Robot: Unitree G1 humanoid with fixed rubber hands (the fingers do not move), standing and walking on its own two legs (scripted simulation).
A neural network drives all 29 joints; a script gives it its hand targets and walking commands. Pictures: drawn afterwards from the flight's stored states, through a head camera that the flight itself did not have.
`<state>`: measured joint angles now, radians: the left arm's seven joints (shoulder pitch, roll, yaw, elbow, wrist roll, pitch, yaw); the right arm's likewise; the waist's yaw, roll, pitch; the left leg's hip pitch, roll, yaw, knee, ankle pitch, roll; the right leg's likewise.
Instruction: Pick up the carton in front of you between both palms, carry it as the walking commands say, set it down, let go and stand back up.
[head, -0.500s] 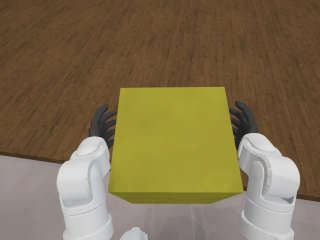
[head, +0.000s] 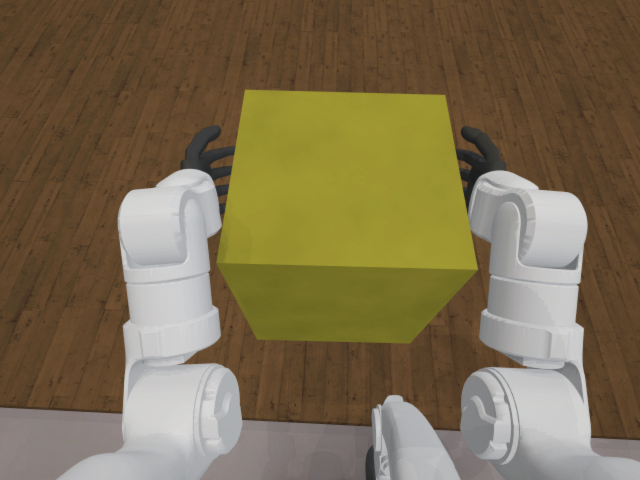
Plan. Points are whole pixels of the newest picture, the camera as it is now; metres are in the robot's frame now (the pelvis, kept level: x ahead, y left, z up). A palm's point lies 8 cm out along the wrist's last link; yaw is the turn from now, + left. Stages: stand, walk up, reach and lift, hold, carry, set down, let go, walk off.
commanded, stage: carry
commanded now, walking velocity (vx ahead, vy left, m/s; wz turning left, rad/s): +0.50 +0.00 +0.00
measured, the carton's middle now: (338, 233) +0.39 -0.02 +0.05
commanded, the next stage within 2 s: none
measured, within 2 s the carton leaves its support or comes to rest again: neither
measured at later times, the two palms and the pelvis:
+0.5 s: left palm out of the picture +0.76 +0.18 +0.24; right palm out of the picture +0.80 -0.11 +0.24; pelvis +0.40 -0.02 +0.07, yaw +2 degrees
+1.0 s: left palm out of the picture +1.10 +0.16 +0.20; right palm out of the picture +1.10 -0.14 +0.20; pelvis +0.73 +0.01 +0.08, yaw +1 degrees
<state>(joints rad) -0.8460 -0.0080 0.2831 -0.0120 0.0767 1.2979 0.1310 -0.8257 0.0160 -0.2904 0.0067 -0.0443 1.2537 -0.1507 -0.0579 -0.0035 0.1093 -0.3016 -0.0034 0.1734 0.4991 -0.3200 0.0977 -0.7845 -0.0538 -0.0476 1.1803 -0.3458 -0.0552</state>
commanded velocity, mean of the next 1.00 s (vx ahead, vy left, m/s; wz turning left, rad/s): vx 0.50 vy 0.00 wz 0.00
